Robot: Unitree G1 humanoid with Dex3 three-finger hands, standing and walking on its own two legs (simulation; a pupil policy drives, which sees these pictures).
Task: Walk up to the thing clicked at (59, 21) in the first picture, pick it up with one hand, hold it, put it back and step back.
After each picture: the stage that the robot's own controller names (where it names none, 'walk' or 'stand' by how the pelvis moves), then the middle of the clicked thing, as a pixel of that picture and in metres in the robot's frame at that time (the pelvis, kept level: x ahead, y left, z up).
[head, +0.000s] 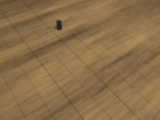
stand; (59, 25) +1.67 +0.27 -0.72
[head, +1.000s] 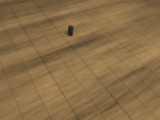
walk; (70, 31) +1.55 +0.11 -0.70
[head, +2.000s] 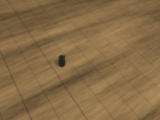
walk; (61, 61) +1.02 +0.14 -0.71
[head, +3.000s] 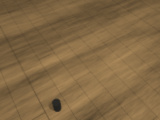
walk; (56, 105) +0.57 +0.18 -0.71
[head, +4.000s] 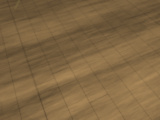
walk; out of the picture +0.36 +0.15 -0.71
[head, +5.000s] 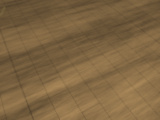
stand; out of the picture +0.31 +0.14 -0.72
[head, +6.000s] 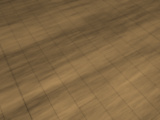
stand; out of the picture +0.32 +0.16 -0.72
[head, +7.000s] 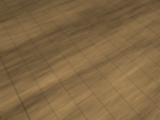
stand; out of the picture +0.30 +0.18 -0.72
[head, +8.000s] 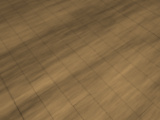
stand; out of the picture +0.28 +0.19 -0.72
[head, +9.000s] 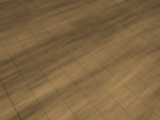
stand; out of the picture +0.28 +0.17 -0.72
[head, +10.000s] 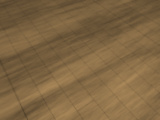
stand; out of the picture +0.31 +0.16 -0.72
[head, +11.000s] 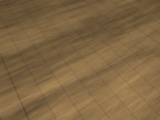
stand; out of the picture +0.30 +0.15 -0.72
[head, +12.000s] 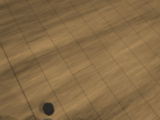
go down; (48, 109) +0.35 +0.15 -0.59
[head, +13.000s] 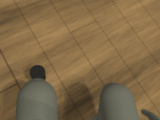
go down; (38, 75) +0.39 +0.19 -0.31
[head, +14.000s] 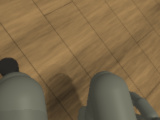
close in; (9, 69) +0.37 +0.22 -0.24
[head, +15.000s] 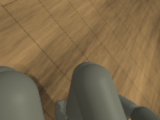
close; out of the picture +0.37 +0.23 -0.21
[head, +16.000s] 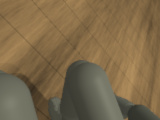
close; out of the picture +0.36 +0.24 -0.22
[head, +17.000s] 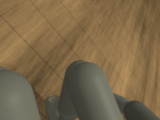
lift; out of the picture +0.35 +0.23 -0.22
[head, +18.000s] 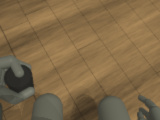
lift; (21, 83) +0.31 +0.20 -0.01
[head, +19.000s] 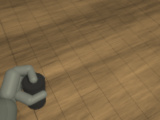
hold; (35, 91) +0.31 +0.16 +0.01
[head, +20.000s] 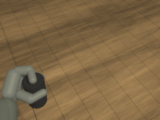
hold; (35, 91) +0.31 +0.16 +0.01
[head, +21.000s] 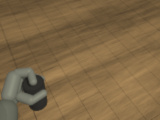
hold; (35, 93) +0.31 +0.16 +0.00
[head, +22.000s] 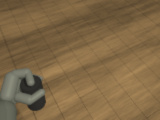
crouch; (34, 93) +0.32 +0.17 -0.02
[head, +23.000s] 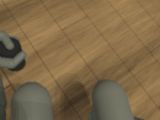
lower; (12, 55) +0.42 +0.21 -0.09
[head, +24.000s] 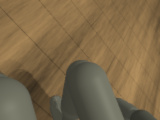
lower; out of the picture +0.40 +0.28 -0.22
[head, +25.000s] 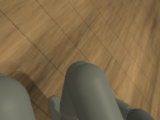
lower; out of the picture +0.39 +0.28 -0.22
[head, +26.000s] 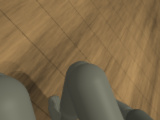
lower; out of the picture +0.39 +0.28 -0.23
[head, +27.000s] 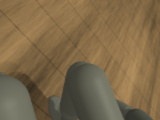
lower; out of the picture +0.38 +0.28 -0.22
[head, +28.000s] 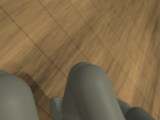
open; out of the picture +0.37 +0.26 -0.23
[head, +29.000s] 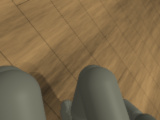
stand; out of the picture +0.37 +0.25 -0.23
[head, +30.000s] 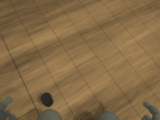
walk; (47, 100) +0.38 +0.18 -0.53
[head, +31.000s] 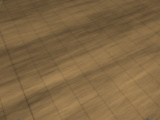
stand; out of the picture +0.36 +0.17 -0.66
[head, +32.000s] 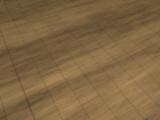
stand; out of the picture +0.35 +0.17 -0.66
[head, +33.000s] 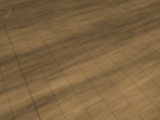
stand; out of the picture +0.38 +0.15 -0.72
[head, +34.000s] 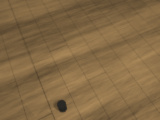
walk; (62, 106) +0.43 +0.15 -0.69
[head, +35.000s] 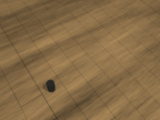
walk; (51, 86) +0.61 +0.22 -0.70
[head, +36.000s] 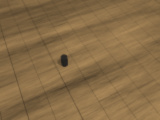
stand; (64, 60) +0.94 +0.18 -0.69
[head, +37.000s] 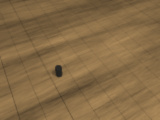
stand; (58, 71) +0.93 +0.20 -0.71
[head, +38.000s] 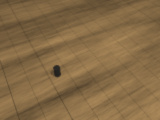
stand; (57, 71) +0.95 +0.22 -0.73
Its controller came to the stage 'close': yes
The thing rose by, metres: 0.71
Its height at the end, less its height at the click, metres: +0.00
